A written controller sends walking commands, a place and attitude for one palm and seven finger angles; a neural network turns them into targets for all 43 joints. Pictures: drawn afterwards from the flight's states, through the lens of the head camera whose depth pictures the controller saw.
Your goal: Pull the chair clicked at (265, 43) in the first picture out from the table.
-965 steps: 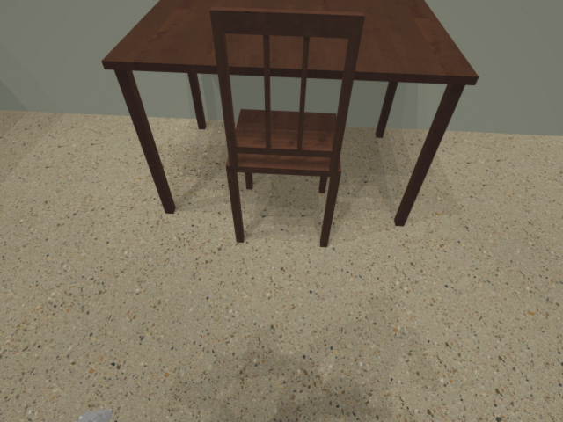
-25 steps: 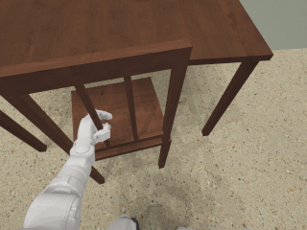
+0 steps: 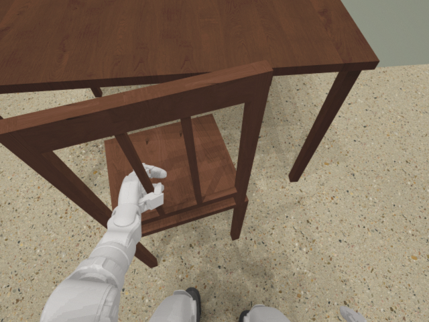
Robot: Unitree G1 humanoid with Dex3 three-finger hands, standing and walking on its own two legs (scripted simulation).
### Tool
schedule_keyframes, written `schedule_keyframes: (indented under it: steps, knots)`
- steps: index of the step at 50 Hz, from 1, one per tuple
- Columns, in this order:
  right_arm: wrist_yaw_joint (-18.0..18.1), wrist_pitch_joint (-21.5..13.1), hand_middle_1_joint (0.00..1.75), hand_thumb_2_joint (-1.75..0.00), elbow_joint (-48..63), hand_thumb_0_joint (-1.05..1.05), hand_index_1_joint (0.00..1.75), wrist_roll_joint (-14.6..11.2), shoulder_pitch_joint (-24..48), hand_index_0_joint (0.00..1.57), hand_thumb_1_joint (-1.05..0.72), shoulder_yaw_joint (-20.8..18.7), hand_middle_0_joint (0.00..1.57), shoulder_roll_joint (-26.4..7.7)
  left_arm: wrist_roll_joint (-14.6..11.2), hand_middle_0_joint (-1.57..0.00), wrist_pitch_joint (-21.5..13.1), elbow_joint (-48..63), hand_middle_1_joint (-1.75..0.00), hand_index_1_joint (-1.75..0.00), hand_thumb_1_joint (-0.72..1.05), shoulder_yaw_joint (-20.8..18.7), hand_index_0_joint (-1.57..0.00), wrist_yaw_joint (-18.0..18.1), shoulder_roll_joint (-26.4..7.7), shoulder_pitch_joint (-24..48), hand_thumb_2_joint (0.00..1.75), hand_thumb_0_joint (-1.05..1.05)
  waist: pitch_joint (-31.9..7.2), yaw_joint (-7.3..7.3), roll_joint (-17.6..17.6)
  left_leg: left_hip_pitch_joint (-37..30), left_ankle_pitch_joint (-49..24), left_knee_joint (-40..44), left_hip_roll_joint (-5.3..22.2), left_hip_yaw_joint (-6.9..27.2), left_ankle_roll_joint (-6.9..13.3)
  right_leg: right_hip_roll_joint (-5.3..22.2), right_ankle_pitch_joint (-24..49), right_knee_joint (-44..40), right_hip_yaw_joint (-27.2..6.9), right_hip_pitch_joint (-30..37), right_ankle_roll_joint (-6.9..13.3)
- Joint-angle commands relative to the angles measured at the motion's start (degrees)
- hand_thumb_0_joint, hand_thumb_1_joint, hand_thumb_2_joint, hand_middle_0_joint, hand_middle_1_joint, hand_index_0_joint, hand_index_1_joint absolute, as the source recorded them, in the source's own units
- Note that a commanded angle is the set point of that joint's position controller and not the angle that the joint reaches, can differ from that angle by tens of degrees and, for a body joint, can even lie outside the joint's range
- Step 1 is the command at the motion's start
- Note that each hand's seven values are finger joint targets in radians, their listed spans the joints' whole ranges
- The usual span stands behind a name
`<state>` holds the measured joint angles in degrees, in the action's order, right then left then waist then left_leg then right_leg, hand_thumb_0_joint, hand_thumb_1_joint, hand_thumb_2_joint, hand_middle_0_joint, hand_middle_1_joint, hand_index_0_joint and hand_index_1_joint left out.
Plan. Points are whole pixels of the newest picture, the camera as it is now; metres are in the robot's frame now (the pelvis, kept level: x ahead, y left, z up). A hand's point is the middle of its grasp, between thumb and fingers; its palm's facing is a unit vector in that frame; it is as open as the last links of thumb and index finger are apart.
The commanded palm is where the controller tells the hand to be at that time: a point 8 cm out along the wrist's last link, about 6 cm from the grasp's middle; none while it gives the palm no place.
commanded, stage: step backward, pulling the chair out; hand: left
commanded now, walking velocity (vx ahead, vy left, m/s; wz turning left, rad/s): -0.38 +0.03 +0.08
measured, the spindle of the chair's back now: (145, 181) +0.39 +0.15 -0.04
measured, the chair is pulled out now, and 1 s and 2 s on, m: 0.17 0.23 0.39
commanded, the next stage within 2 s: none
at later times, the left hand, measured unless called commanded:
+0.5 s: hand (156, 201) +0.35 +0.13 -0.06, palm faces +0.00 -0.99 -0.16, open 5.0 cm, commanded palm +0.37 +0.18 -0.05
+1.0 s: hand (157, 220) +0.31 +0.12 -0.06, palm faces +0.05 -0.99 -0.16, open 5.0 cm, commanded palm +0.31 +0.17 -0.06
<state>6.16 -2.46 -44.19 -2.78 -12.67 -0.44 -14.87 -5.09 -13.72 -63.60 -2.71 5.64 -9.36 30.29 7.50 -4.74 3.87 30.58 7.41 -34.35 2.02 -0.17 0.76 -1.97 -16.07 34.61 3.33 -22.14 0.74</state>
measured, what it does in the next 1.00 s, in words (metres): lifts its left foot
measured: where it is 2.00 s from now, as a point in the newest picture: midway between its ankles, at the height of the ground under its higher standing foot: outside the picture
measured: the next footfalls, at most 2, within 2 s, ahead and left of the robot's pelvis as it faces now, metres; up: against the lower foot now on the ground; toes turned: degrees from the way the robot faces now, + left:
left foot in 1.04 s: -0.07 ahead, +0.16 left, +0.00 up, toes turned +5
right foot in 1.70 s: -0.09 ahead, -0.12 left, +0.00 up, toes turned +3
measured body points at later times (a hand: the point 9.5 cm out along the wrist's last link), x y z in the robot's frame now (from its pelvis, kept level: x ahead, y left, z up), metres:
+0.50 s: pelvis -0.01 +0.01 +0.00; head +0.08 +0.00 +0.44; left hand +0.35 +0.18 -0.05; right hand +0.08 -0.26 -0.13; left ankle +0.06 +0.11 -0.72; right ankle +0.02 -0.11 -0.72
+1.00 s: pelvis -0.07 -0.01 +0.01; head +0.05 -0.02 +0.44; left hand +0.30 +0.17 -0.05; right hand +0.02 -0.29 -0.13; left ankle -0.08 +0.15 -0.71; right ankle -0.01 -0.13 -0.72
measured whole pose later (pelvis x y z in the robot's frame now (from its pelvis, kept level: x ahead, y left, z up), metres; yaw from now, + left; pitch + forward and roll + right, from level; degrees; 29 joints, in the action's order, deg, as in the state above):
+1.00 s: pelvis -0.07 -0.01 +0.01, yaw +5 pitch +4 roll +1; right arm 7.1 -2.6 -46.0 -1.8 -10.7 -0.2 -17.1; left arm -3.6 -9.0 -58.9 -3.2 5.9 -8.4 33.5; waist 11.3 -6.2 0.6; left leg 23.1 21.8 -40.9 0.1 3.7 -3.1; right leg 4.1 -13.1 33.8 2.6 -24.3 -0.7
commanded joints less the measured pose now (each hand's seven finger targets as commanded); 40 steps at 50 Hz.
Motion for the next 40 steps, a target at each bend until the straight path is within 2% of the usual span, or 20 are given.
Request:
schedule_keyframes:
  steps: [1, 8, 10, 12, 15, 18, 20, 22, 24, 25, 27, 29, 30, 32, 34, 36, 37, 38, 39, 40]
  knots:
    - [1.3, -3.5, 0.3, -0.9, 4.3, 0.0, 0.3, -0.1, -1.8, 0.2, -0.9, -2.6, 0.2, -8.6, 2.2, -0.5, -3.9, 11.0, -1.45, -1.45, 0.9, -0.2, -0.5, 1.4, -14.0, 21.2, 0.9, 0.0, -21.8, 1.2, -2.9, -16.9, 7.3, 3.7, 3.7, 6.7, 0.4, 9.2, -5.3, -10.5, -8.5, -0.3, 0.1]
    - [1.5, -4.2, 0.3, -0.9, 4.2, 0.0, 0.3, 0.9, -1.0, 0.2, -0.9, -2.2, 0.2, -8.4, 2.3, -0.5, -4.3, 13.1, -1.45, -1.45, 0.9, 1.3, -0.5, 0.9, -10.9, 20.6, 0.9, 0.0, -24.8, 2.44, 5.0, -18.9, 0.9, 9.0, 10.0, 16.3, 3.8, 4.2, -3.9, 1.5, -5.5, -0.3, 0.2]
    - [1.7, -4.1, 0.3, -0.9, 4.1, 0.0, 0.3, 1.1, -1.2, 0.2, -0.9, -2.3, 0.2, -8.5, 2.4, -0.5, -3.8, 13.4, -1.45, -1.45, 0.9, -0.1, -0.5, 1.0, -12.7, 20.4, 0.9, 0.0, -25.1, 2.78, 5.0, -18.5, -1.2, 8.5, 10.6, 17.2, 4.3, 4.0, -4.1, 1.4, -5.7, 0.9, 0.3]
    - [1.6, -4.2, 0.3, -0.9, 3.9, 0.0, 0.3, 1.0, -1.2, 0.2, -0.9, -2.1, 0.2, -8.0, 2.4, -0.5, -3.4, 13.2, -1.45, -1.45, 0.9, 0.6, -0.5, 0.9, -11.8, 21.1, 0.9, 0.0, -24.9, 2.66, 4.0, -16.7, -1.0, 7.1, 10.0, 15.5, 3.9, 4.5, -2.9, -0.3, -6.2, 2.7, 0.5]
    - [1.8, -4.7, 0.3, -0.9, 4.1, 0.0, 0.3, 0.4, -1.6, 0.2, -0.9, -2.3, 0.2, -8.1, 2.2, -0.5, -3.2, 12.5, -1.45, -1.45, 0.9, -0.7, -0.5, 1.2, -14.3, 20.8, 0.9, 0.0, -23.9, 2.3, -0.6, -11.5, 2.8, 2.9, 6.3, 11.0, 1.6, 8.1, -1.1, -6.4, -10.1, 6.4, 1.4]
    - [1.5, -4.8, 0.3, -0.9, 3.5, 0.0, 0.3, -0.1, -1.4, 0.2, -0.9, -2.1, 0.2, -7.3, 2.4, -0.5, -3.0, 12.0, -1.45, -1.45, 0.9, 0.3, -0.5, 1.7, -14.7, 21.7, 0.9, 0.0, -22.2, 1.37, -8.1, -11.9, 10.0, -8.4, 0.0, 3.7, -2.8, 19.4, 3.0, -14.3, -18.0, 3.2, 5.3]
    - [1.8, -4.5, 0.3, -0.9, 2.9, 0.0, 0.3, 0.4, -0.8, 0.2, -0.9, -1.9, 0.2, -7.9, 2.8, -0.5, -2.4, 11.8, -1.45, -1.45, 0.9, -0.2, -0.5, 1.8, -15.2, 19.8, 0.9, 0.0, -23.0, 1.98, -5.9, -11.1, 9.2, -9.5, -0.6, 4.8, -3.1, 20.7, 16.6, -12.0, -15.4, 6.6, 6.1]
    - [2.1, -4.4, 0.3, -0.9, 2.2, 0.0, 0.3, 0.3, -1.1, 0.2, -0.9, -1.5, 0.2, -8.0, 2.8, -0.5, -2.2, 12.4, -1.45, -1.45, 0.9, 0.1, -0.5, 1.4, -14.1, 20.6, 0.9, 0.0, -24.0, 1.67, -7.1, -12.4, 0.5, -3.2, 0.9, 5.6, -2.6, 17.6, 27.8, -6.8, -10.0, 10.6, 3.4]
    - [2.4, -4.3, 0.3, -0.9, 2.2, 0.0, 0.3, 0.2, -2.0, 0.2, -0.9, -1.9, 0.2, -8.7, 2.7, -0.5, -2.7, 12.8, -1.45, -1.45, 0.9, 0.5, -0.5, 0.9, -12.4, 21.1, 0.9, 0.0, -25.6, 1.84, -6.6, -16.1, -18.4, 3.4, 4.6, 7.7, -0.5, 11.1, 29.3, -2.2, -6.0, 11.9, -0.2]
    - [2.5, -3.8, 0.3, -0.9, 2.5, 0.0, 0.3, 0.6, -0.9, 0.2, -0.9, -1.8, 0.2, -9.1, 2.5, -0.5, -2.9, 13.1, -1.45, -1.45, 0.9, 0.0, -0.5, 0.9, -12.3, 21.4, 0.9, 0.0, -26.5, 2.37, -1.3, -20.0, -27.2, 4.9, 7.5, 12.0, 1.7, 8.0, 23.7, 1.0, -4.5, 8.8, -1.2]
    - [1.6, -3.2, 0.3, -0.9, 2.8, 0.0, 0.3, 1.4, -1.0, 0.2, -0.9, -1.7, 0.2, -7.9, 2.7, -0.5, -3.3, 15.0, -1.45, -1.45, 0.9, 1.9, -0.5, 0.2, -8.9, 23.8, 0.9, 0.0, -31.3, 2.19, 4.4, -27.7, -38.7, 4.2, 11.9, 18.2, 4.6, 5.3, 3.1, 6.9, -5.1, 2.7, -0.9]
    - [0.8, -3.1, 0.3, -0.9, 3.1, 0.0, 0.3, 2.1, -1.1, 0.2, -0.9, -2.1, 0.2, -7.2, 3.2, -0.5, -3.1, 14.5, -1.45, -1.45, 0.9, 1.5, -0.5, 0.2, -8.6, 24.3, 0.9, 0.0, -30.1, 2.18, 6.5, -30.3, -35.2, 5.6, 14.0, 20.4, 6.0, 3.9, -11.9, 9.5, -5.3, -2.5, -0.4]
    - [0.8, -3.1, 0.3, -0.9, 3.1, 0.0, 0.3, 2.4, -1.9, 0.2, -0.9, -2.3, 0.2, -7.3, 3.2, -0.5, -3.0, 13.8, -1.45, -1.45, 0.9, 0.0, -0.5, 0.3, -9.9, 22.6, 0.9, 0.0, -30.2, 2.43, 6.2, -32.2, -37.1, 4.7, 14.6, 21.4, 7.1, 3.5, -11.9, 8.4, -5.7, -3.2, -0.4]
    - [0.3, -3.4, 0.3, -0.9, 2.9, 0.0, 0.3, 2.4, -3.0, 0.2, -0.9, -2.4, 0.2, -7.1, 3.6, -0.5, -3.1, 13.9, -1.45, -1.45, 0.9, 0.8, -0.5, 0.1, -9.0, 23.4, 0.9, 0.0, -29.9, 1.47, 6.7, -32.7, -39.2, 3.0, 14.0, 19.3, 7.0, 3.3, -9.0, 5.5, -5.9, -1.8, -0.6]
    - [-0.2, -3.7, 0.3, -0.9, 3.4, 0.0, 0.3, 2.3, -2.9, 0.2, -0.9, -2.5, 0.2, -7.1, 3.8, -0.5, -3.2, 14.2, -1.45, -1.45, 0.9, 0.5, -0.5, -0.2, -9.6, 23.3, 0.9, 0.0, -29.2, 1.36, 8.8, -29.1, -35.0, 2.4, 13.2, 17.7, 6.3, 3.2, -6.1, 2.1, -5.8, 1.8, -0.6]
    - [-0.1, -3.7, 0.3, -0.9, 4.1, 0.0, 0.3, 1.9, -2.5, 0.2, -0.9, -2.8, 0.2, -7.5, 3.7, -0.5, -2.9, 13.5, -1.45, -1.45, 0.9, -1.5, -0.5, -0.3, -11.5, 20.4, 0.9, 0.0, -28.6, 2.08, 6.7, -21.2, -27.7, 1.8, 12.0, 16.7, 5.1, 3.5, 0.1, -1.6, -6.1, 8.6, 0.0]
    - [-0.2, -3.8, 0.3, -0.9, 4.9, 0.0, 0.3, 1.5, -1.9, 0.2, -0.9, -2.7, 0.2, -7.4, 3.5, -0.5, -2.8, 14.6, -1.45, -1.45, 0.9, -1.4, -0.5, -0.5, -11.7, 20.4, 0.9, 0.0, -28.8, 2.42, 4.8, -16.5, -22.4, 0.5, 10.4, 15.0, 3.9, 4.8, 7.6, -3.8, -7.0, 12.9, 0.4]
    - [0.0, -3.8, 0.3, -0.9, 5.8, 0.0, 0.3, 1.0, -1.0, 0.2, -0.9, -2.7, 0.2, -7.1, 3.4, -0.5, -2.7, 15.3, -1.45, -1.45, 0.9, -1.5, -0.5, -0.6, -12.6, 20.7, 0.9, 0.0, -28.0, 2.2, 1.9, -10.4, -12.4, -0.5, 8.0, 12.0, 2.0, 7.9, 12.9, -5.1, -9.5, 16.0, 1.5]
    - [0.2, -3.8, 0.3, -0.9, 6.4, 0.0, 0.3, 0.4, -1.5, 0.2, -0.9, -3.0, 0.2, -6.7, 3.1, -0.5, -2.7, 15.6, -1.45, -1.45, 0.9, -2.0, -0.5, -0.3, -14.4, 20.8, 0.9, 0.0, -27.3, 1.59, -5.3, -7.0, -0.6, -5.1, 3.5, 7.6, -0.6, 14.1, 13.3, -8.9, -15.7, 15.8, 3.7]
    - [0.6, -3.8, 0.3, -0.9, 6.1, 0.0, 0.3, -0.2, -1.7, 0.2, -0.9, -3.2, 0.2, -7.2, 2.8, -0.5, -2.3, 15.2, -1.45, -1.45, 0.9, -3.5, -0.5, 0.3, -17.5, 19.2, 0.9, 0.0, -26.6, 1.75, -10.3, -8.1, 11.4, -14.7, -1.5, 4.0, -3.5, 22.5, 16.5, -13.7, -23.6, 11.8, 7.9]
